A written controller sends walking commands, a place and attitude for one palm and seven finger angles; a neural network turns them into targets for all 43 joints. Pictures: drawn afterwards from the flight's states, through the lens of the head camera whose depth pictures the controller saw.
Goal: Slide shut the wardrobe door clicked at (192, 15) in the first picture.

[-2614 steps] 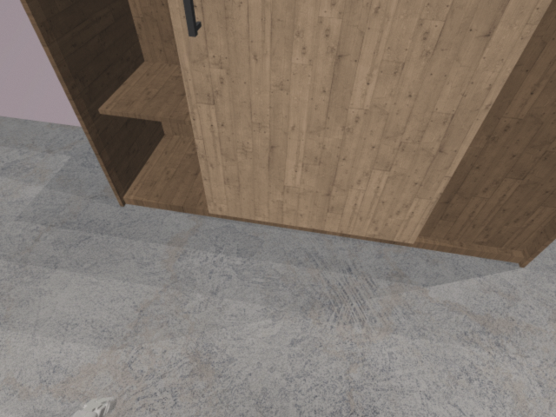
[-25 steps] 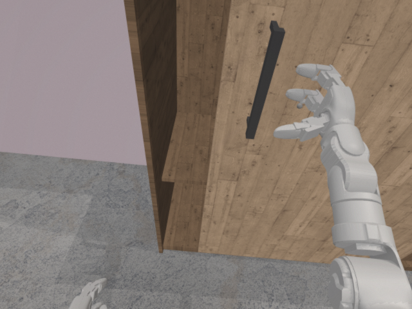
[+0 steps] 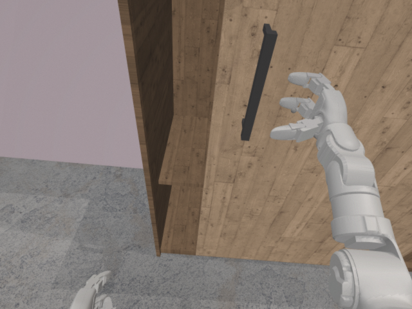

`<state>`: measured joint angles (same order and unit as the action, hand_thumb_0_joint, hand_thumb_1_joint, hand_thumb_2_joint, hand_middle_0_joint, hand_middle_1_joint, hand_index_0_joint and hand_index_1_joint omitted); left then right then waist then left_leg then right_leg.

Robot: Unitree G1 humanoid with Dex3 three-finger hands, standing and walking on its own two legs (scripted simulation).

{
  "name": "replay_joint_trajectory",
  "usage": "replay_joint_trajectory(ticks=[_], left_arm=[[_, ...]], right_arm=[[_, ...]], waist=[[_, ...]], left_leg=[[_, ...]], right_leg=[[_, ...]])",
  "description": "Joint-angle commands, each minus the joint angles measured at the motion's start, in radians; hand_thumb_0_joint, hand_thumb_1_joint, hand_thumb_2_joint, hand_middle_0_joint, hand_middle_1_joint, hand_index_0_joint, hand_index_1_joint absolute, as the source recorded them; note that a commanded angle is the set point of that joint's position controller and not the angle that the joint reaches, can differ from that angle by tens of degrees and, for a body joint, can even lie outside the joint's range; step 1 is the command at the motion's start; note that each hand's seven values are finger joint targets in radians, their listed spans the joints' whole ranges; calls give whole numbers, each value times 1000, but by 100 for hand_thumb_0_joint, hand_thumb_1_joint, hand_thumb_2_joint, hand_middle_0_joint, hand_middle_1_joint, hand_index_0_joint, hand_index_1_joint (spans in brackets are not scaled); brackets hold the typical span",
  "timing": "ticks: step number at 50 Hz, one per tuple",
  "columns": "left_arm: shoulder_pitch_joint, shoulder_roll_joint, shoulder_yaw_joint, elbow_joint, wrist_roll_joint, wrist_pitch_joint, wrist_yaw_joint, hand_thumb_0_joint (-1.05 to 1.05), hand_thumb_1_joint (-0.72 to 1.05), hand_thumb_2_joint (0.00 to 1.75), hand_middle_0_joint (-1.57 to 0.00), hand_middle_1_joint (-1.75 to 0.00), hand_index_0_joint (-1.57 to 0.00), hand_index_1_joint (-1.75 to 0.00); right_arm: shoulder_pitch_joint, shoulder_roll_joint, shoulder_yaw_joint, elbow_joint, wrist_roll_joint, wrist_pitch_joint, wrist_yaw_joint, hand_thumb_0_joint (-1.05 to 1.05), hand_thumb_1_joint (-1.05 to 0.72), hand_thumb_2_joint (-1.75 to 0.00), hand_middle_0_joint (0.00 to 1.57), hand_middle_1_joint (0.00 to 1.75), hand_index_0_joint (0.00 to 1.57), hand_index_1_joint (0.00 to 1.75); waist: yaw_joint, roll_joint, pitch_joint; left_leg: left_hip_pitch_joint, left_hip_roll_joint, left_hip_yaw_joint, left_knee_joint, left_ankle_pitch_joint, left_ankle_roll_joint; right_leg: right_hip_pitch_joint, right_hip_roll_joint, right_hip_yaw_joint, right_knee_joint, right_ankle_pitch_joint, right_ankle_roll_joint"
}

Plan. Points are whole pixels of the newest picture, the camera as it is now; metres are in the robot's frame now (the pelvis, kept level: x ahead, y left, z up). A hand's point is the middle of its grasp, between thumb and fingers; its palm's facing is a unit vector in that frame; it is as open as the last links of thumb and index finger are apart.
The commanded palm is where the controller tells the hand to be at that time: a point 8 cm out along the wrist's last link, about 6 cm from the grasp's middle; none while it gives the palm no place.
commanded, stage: move the hooked fingers beside the handle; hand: right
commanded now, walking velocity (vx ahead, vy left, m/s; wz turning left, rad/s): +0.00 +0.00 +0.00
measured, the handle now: (254, 88) +0.50 -0.05 +0.21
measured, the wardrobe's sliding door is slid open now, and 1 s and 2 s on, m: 0.17 0.17 0.17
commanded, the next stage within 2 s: feel for the door with the fingertips in 0.40 s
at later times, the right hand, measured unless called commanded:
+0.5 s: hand (284, 112) +0.43 -0.10 +0.21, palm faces -0.02 +1.00 +0.00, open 14.0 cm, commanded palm +0.41 -0.16 +0.22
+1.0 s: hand (272, 103) +0.43 -0.07 +0.23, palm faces +0.01 +1.00 +0.00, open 14.0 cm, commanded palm +0.41 -0.13 +0.22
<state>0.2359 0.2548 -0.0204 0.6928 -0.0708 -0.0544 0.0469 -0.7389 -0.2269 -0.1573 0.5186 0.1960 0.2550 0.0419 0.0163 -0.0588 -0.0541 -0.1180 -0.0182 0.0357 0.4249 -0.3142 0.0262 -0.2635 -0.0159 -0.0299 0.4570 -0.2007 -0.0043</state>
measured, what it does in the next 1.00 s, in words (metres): stands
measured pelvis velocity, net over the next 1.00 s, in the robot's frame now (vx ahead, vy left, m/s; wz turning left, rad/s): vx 0.00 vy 0.01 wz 0.00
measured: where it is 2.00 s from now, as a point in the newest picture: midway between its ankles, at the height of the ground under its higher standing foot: outside the picture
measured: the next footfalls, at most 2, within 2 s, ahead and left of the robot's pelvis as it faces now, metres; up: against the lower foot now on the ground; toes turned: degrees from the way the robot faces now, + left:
none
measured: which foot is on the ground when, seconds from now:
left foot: down 0.00-1.00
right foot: down 0.00-1.00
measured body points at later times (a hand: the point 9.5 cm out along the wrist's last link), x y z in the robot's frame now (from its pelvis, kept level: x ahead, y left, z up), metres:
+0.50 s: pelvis +0.00 +0.00 +0.00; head +0.00 +0.03 +0.45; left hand +0.13 +0.25 -0.11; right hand +0.42 -0.15 +0.21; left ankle -0.06 +0.10 -0.74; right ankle +0.03 -0.12 -0.74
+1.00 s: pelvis +0.00 +0.01 +0.00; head -0.01 +0.04 +0.45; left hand +0.15 +0.25 -0.11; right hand +0.42 -0.13 +0.23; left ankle -0.06 +0.10 -0.74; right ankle +0.03 -0.12 -0.74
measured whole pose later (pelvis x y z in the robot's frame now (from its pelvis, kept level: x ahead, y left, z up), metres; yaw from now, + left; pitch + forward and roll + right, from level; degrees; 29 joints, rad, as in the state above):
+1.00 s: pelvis +0.00 +0.01 +0.00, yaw +0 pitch +0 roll -1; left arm 0.21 0.23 -0.02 0.70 -0.05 -0.05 0.04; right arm -0.75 -0.15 -0.13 0.47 0.16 0.23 -0.07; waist 0.02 -0.05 -0.04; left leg -0.11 -0.03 0.04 0.43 -0.32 0.04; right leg -0.25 -0.02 -0.03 0.44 -0.19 0.01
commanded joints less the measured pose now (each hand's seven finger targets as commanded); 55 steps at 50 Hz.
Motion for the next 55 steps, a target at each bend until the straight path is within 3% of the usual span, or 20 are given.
replay_joint_trajectory(ticks=[1,5,7,9,12,14,17,22,23,25,29,31,35,36,40,43,44,46,49,55], left_arm=[[-84,116,37,-140,9,-40,12,0,90,90,-20,-30,-20,-30],[-84,104,37,-144,20,-56,13,0,90,90,-20,-30,-20,-30],[-78,104,36,-134,18,-58,11,0,90,90,-20,-30,-20,-30],[-78,105,35,-127,11,-54,10,0,90,90,-20,-30,-20,-30],[-72,111,37,-124,-1,-45,8,0,90,90,-20,-30,-20,-30],[-66,121,39,-124,-3,-37,12,0,90,90,-20,-30,-20,-30],[-76,123,40,-138,-3,-37,13,0,90,90,-20,-30,-20,-30],[-74,104,44,-152,16,-63,5,0,90,90,-20,-30,-20,-30],[-76,99,42,-147,17,-67,2,0,90,90,-20,-30,-20,-30],[-69,104,46,-136,21,-72,0,0,90,90,-20,-30,-20,-30],[-78,108,39,-118,9,-47,3,0,90,90,-20,-30,-20,-30],[-80,108,36,-121,4,-37,3,0,90,90,-20,-30,-20,-30],[-95,102,39,-146,1,-39,1,0,90,90,-20,-30,-20,-30],[-95,98,39,-146,5,-41,-1,0,90,90,-20,-30,-20,-30],[-101,95,44,-144,16,-59,-3,0,90,90,-20,-30,-20,-30],[-100,88,40,-131,21,-54,-7,0,90,90,-20,-30,-20,-30],[-93,90,38,-119,23,-49,-6,0,90,90,-20,-30,-20,-30],[-94,91,39,-118,25,-39,-4,0,90,90,-20,-30,-20,-30],[-99,92,35,-119,23,-32,1,0,90,90,-20,-30,-20,-30],[-79,102,37,-125,13,-24,6,0,90,90,-20,-30,-20,-30]], right_arm=[[-490,-192,-74,-272,10,-76,-23,0,50,-30,30,120,30,120],[-598,-245,-104,-394,-6,-171,-38,0,50,-30,30,120,30,120],[-550,-247,-104,-346,-13,-181,-37,0,50,-30,30,120,30,120],[-529,-200,-55,-283,-22,-156,-23,0,50,-30,30,120,30,120],[-425,-124,-9,-134,-12,-77,2,0,50,-30,30,120,30,120],[-395,-127,-22,-82,4,-34,14,0,50,-30,30,120,30,120],[-417,-140,-43,-129,23,-34,18,0,50,-30,30,120,30,120],[-578,-211,-82,-415,-5,-163,-40,0,50,-30,30,120,30,120],[-588,-183,-54,-428,-12,-179,-46,0,50,-30,30,120,30,120],[-560,-229,-101,-419,-17,-187,-57,0,50,-30,30,120,30,120],[-448,-155,-48,-199,-15,-90,-40,0,50,-30,30,120,30,120],[-432,-93,-1,-145,-16,-41,-33,0,50,-30,30,120,30,120],[-464,-38,33,-232,1,-20,-31,0,50,-30,30,120,30,120],[-477,-24,39,-261,10,-37,-35,0,50,-30,30,120,30,120],[-542,-76,-7,-369,9,-100,-66,0,50,-30,30,120,30,120],[-543,-75,-6,-359,-14,-114,-103,0,50,-30,30,120,30,120],[-549,-124,-48,-323,-23,-108,-118,0,50,-30,30,120,30,120],[-575,-110,-19,-318,-36,-104,-121,0,50,-30,30,120,30,120],[-576,-135,-40,-272,-34,-91,-102,0,50,-30,30,120,30,120],[-523,-96,-20,-137,-6,-57,-44,0,50,-30,30,120,30,120]], waist=[[5,109,-250],[12,65,-360],[12,78,-338],[19,32,-299],[19,74,-195],[15,118,-184],[8,128,-202],[8,54,-364],[13,32,-375],[7,55,-395],[11,130,-220],[11,119,-164],[13,72,-243],[12,103,-257],[8,140,-328],[7,132,-310],[3,134,-289],[9,145,-280],[11,98,-278],[15,131,-233]], left_leg=[[-69,-5,-10,-58,388,-15],[-32,-7,-16,-37,450,-15],[-36,-9,-16,-43,438,-16],[-65,-9,-13,-47,420,-13],[-109,-13,-4,-63,388,-14],[-108,-12,-1,-65,387,-17],[-92,-10,-6,-67,395,-18],[-47,-12,-12,-41,445,-13],[-53,-12,-10,-35,451,-12],[-35,-13,-13,-32,491,-14],[-72,-11,-10,-58,443,-24],[-89,-8,-7,-71,392,-21],[-88,-11,-6,-57,430,-16],[-67,-10,-2,-55,443,-14],[-38,-12,-10,-39,493,-21],[-45,-9,-13,-39,480,-25],[-48,-8,-14,-43,463,-24],[-34,-2,-18,-49,458,-25],[-32,1,-29,-52,493,-26],[-48,0,-24,-56,501,-29]], right_leg=[[239,21,22,-3,244,-48],[317,19,22,8,312,-49],[302,16,24,6,297,-49],[300,17,19,2,280,-44],[246,17,19,-2,236,-44],[220,19,19,-6,223,-45],[210,25,16,-4,224,-47],[326,18,31,11,324,-48],[349,17,32,15,344,-46],[359,15,28,19,374,-47],[233,22,6,-2,254,-48],[208,26,4,-9,215,-46],[262,26,13,2,266,-46],[262,26,16,7,282,-46],[289,29,15,11,314,-51],[277,29,8,8,300,-51],[260,27,7,4,284,-50],[252,31,5,1,273,-52],[251,35,-1,4,274,-52],[212,40,3,2,253,-52]])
